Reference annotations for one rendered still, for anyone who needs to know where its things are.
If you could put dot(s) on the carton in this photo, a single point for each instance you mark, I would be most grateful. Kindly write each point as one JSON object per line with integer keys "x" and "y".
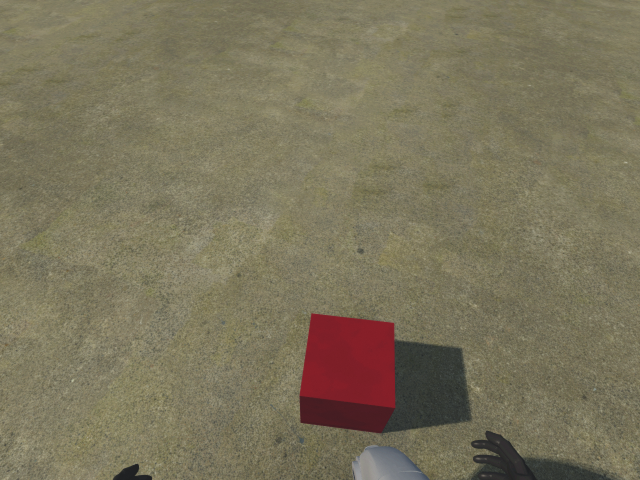
{"x": 348, "y": 378}

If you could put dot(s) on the right robot hand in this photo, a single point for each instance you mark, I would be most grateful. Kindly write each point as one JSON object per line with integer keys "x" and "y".
{"x": 509, "y": 461}

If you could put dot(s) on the right robot thigh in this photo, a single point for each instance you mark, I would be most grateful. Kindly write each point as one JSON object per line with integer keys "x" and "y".
{"x": 385, "y": 463}

